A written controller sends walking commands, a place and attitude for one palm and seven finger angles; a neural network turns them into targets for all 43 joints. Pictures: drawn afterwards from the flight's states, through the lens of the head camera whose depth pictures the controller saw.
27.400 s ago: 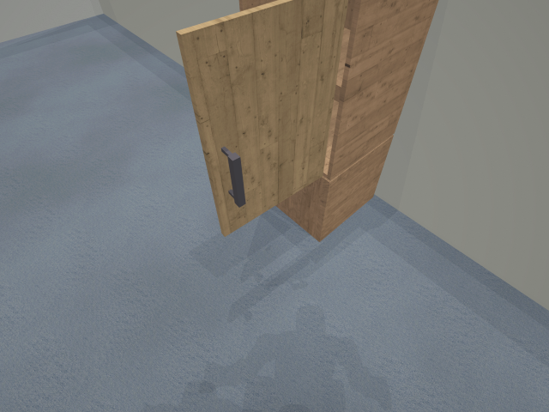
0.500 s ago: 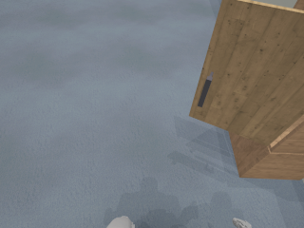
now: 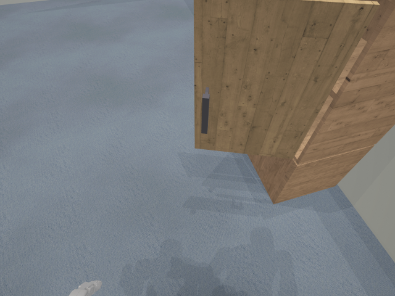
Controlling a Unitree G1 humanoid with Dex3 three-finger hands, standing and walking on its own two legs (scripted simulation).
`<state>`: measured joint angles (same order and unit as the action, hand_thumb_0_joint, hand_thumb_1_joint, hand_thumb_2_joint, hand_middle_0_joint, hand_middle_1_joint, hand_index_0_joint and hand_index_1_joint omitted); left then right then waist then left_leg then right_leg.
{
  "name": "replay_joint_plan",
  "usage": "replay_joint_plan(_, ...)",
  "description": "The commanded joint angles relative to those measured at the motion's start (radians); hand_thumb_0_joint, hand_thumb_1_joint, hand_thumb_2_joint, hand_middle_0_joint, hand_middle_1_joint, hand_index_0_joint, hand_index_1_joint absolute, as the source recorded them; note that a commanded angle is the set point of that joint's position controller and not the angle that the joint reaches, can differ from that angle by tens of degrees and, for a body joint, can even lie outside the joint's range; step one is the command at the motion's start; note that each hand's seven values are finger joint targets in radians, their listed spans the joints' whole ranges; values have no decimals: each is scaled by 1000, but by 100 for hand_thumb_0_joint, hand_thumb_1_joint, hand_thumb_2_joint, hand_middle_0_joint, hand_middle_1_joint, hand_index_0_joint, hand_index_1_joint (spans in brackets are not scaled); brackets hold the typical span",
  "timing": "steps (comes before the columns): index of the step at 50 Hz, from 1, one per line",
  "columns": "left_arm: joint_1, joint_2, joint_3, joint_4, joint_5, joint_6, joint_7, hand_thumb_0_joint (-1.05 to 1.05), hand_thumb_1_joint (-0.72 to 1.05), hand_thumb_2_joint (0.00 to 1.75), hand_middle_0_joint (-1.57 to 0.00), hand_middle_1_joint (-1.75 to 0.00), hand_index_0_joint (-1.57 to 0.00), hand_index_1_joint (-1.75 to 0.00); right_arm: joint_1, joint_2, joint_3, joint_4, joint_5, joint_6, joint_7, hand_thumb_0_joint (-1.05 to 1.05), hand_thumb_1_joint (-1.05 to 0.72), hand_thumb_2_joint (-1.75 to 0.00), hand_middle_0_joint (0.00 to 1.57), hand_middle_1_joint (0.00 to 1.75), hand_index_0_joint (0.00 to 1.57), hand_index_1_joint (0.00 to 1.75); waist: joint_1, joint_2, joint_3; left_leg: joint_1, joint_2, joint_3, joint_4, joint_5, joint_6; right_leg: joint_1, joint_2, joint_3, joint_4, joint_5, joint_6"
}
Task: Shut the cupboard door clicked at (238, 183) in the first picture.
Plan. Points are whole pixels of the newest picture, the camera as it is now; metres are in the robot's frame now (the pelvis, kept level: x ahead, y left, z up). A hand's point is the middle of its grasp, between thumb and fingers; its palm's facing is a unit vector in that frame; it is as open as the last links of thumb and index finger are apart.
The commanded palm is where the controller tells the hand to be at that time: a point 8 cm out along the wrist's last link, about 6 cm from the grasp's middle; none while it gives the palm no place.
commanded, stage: take the last steps up to it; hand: left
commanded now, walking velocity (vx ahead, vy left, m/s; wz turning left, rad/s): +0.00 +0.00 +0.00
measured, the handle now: (205, 111) +0.68 +0.00 -0.09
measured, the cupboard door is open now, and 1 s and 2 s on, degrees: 66 66 66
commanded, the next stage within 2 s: come to a stop and stand still in 0.70 s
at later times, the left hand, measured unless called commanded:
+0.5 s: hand out of the picture +0.10 +0.17 -0.18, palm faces -0.07 -0.99 -0.15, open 7.4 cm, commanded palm none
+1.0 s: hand (183, 231) +0.29 +0.05 -0.16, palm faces -0.11 -0.97 -0.21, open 7.2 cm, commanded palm none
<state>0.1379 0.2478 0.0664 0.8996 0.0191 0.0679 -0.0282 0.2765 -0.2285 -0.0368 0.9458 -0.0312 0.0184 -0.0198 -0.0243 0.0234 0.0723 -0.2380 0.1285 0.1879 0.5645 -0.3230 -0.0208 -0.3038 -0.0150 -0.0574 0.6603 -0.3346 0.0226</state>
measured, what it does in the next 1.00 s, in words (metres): walks ahead: right foot, then left foot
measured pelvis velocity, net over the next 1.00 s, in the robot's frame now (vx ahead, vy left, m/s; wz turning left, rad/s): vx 0.19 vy -0.11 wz -0.13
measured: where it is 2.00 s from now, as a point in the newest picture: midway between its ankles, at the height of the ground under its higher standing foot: outside the picture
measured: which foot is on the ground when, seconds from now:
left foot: down 0.00-0.02, up 0.04-0.38, down 0.40-0.78, up 0.80-1.00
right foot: up 0.00-0.00, down 0.02-0.40, up 0.42-0.76, down 0.78-1.00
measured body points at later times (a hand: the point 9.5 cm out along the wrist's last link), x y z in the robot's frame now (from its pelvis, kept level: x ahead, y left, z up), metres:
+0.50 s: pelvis +0.08 -0.02 +0.00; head +0.09 +0.01 +0.45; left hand +0.11 +0.22 -0.17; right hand +0.10 -0.26 -0.13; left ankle +0.08 +0.10 -0.73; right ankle +0.00 -0.12 -0.68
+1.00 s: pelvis +0.19 -0.11 +0.01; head +0.23 -0.13 +0.45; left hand +0.30 +0.10 -0.14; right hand +0.18 -0.35 -0.16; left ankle +0.18 +0.01 -0.68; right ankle +0.22 -0.21 -0.73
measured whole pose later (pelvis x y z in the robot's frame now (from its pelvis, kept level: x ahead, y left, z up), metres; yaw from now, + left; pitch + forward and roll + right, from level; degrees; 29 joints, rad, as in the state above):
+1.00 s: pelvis +0.19 -0.11 +0.01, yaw -7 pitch +1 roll +0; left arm 0.15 0.16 0.03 1.01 0.02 -0.02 0.02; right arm 0.24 -0.19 -0.04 1.03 -0.01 0.03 -0.02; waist -0.01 0.02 0.07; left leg -0.41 0.03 0.04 0.93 -0.46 -0.05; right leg -0.30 0.00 -0.12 0.46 -0.19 -0.06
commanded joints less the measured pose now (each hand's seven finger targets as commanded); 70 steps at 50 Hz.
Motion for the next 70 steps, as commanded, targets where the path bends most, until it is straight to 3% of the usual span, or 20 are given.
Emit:
replay_joint_plan(1,190,224,49,-11,17,-55,31,0,90,90,-20,-30,-20,-30,-40,-60,-23,-94,22,-11,-1,0,-90,-90,20,30,20,30,90,-308,-138,-323,-64,-4,296,-270,-38,365,-350,414,-336,590,-160)
replay_joint_plan(3,162,212,38,-17,3,-51,37,0,90,90,-20,-30,-20,-30,-55,-78,-22,-91,16,13,-7,0,-90,-90,20,30,20,30,79,-205,-88,-360,-50,-164,540,-270,-27,230,-349,364,-386,352,-264)
replay_joint_plan(4,117,180,44,-23,6,-54,43,0,90,90,-20,-30,-20,-30,-42,-85,-27,-72,11,11,-8,0,-90,-90,20,30,20,30,60,-297,-78,-426,-44,-174,588,-231,-31,243,-310,404,-416,211,-258)
replay_joint_plan(8,46,108,20,-31,1,-74,39,0,90,90,-20,-30,-20,-30,-16,-87,-31,-39,-3,2,18,0,-90,-90,20,30,20,30,9,-189,-47,-322,-26,-134,526,-50,-47,118,-203,214,-436,61,-210)
replay_joint_plan(14,134,123,29,28,9,-91,31,0,90,90,-20,-30,-20,-30,-66,-44,-28,-59,-2,-23,21,0,-90,-90,20,30,20,30,45,-146,-28,-261,-45,-99,208,-90,-41,164,-219,281,-434,52,-253)
replay_joint_plan(18,95,98,29,39,-5,-84,21,0,90,90,-20,-30,-20,-30,98,-52,-23,2,-2,-55,6,0,-90,-90,20,30,20,30,-35,-89,-65,97,-79,-64,-120,101,-27,7,-125,215,-270,28,-177)
replay_joint_plan(20,114,-11,3,9,-12,-81,6,0,90,90,-20,-30,-20,-30,266,-222,-60,46,-19,-66,-11,0,-90,-90,20,30,20,30,-89,340,-106,335,309,-590,-315,-98,115,-330,60,13,191,-205,-66)
replay_joint_plan(21,39,39,9,-22,2,-77,2,0,90,90,-20,-30,-20,-30,279,-238,-59,37,-18,-59,-19,0,-90,-90,20,30,20,30,-108,224,-54,256,400,-673,-384,-172,192,-374,22,72,371,-248,-68)
replay_joint_plan(28,78,-4,13,35,6,-61,-18,0,90,90,-20,-30,-20,-30,144,-118,-17,34,-8,-82,-26,0,-90,-90,20,30,20,30,-9,133,-26,184,202,-193,-316,425,127,-323,-49,50,378,36,-14)
replay_joint_plan(34,35,-22,1,31,5,-64,-17,0,90,90,-20,-30,-20,-30,118,-131,-38,57,-8,-61,-12,0,-90,-90,20,30,20,30,-11,174,-1,89,180,-107,-272,337,120,-118,-24,-54,39,111,-17)
replay_joint_plan(37,180,23,18,79,8,-78,-11,0,90,90,-20,-30,-20,-30,82,-132,-42,62,1,-50,-5,0,-90,-90,20,30,20,30,64,83,-62,11,125,-67,-106,273,73,149,15,-74,-134,194,-34)
replay_joint_plan(38,283,79,30,110,11,-91,-3,0,90,90,-20,-30,-20,-30,79,-107,-38,62,10,-51,3,0,-90,-90,20,30,20,30,117,-28,-125,-79,60,-20,73,197,38,314,-51,19,-207,175,-59)
replay_joint_plan(39,373,184,52,140,16,-105,14,0,90,90,-20,-30,-20,-30,96,-15,-20,39,23,-51,11,0,-90,-90,20,30,20,30,144,-348,-190,-273,-84,24,345,-220,1,446,-294,348,-335,151,-151)
replay_joint_plan(40,356,192,46,134,-1,-100,28,0,90,90,-20,-30,-20,-30,68,-21,-18,12,24,-32,5,0,-90,-90,20,30,20,30,130,-313,-155,-276,-78,-90,509,-379,15,321,-378,455,-443,134,-220)
replay_joint_plan(44,89,51,-6,76,0,-109,53,0,90,90,-20,-30,-20,-30,125,1,-4,89,23,-14,-8,0,-90,-90,20,30,20,30,8,-162,-121,-156,-16,-202,472,-154,-9,120,-305,211,-351,668,-194)
replay_joint_plan(52,125,93,19,83,4,-85,79,0,90,90,-20,-30,-20,-30,1,-18,-19,31,18,42,2,0,-90,-90,20,30,20,30,50,-96,-140,-227,-104,-204,428,-127,-42,196,-354,193,-300,908,-244)
replay_joint_plan(61,71,111,30,44,15,-65,73,0,90,90,-20,-30,-20,-30,-9,-10,-24,-7,23,22,11,0,-90,-90,20,30,20,30,22,-183,-163,-28,-117,-169,44,5,-24,114,-282,156,-250,543,-187)
replay_joint_plan(63,84,78,20,45,3,-55,67,0,90,90,-20,-30,-20,-30,33,-55,-25,7,19,0,11,0,-90,-90,20,30,20,30,10,-67,-192,156,-48,-213,-179,233,-1,23,-184,87,-134,298,-88)
replay_joint_plan(65,106,15,-1,33,-2,-40,65,0,90,90,-20,-30,-20,-30,-47,-155,-37,-36,6,-2,-1,0,-90,-90,20,30,20,30,30,220,-132,20,213,-440,-263,527,154,-21,-32,12,58,-180,-5)
replay_joint_plan(70,112,32,1,64,0,-22,57,0,90,90,-20,-30,-20,-30,-103,-102,-3,-25,4,-15,-28,0,-90,-90,20,30,20,30,51,148,-60,16,122,-319,-233,621,179,-54,-7,98,239,-129,-15)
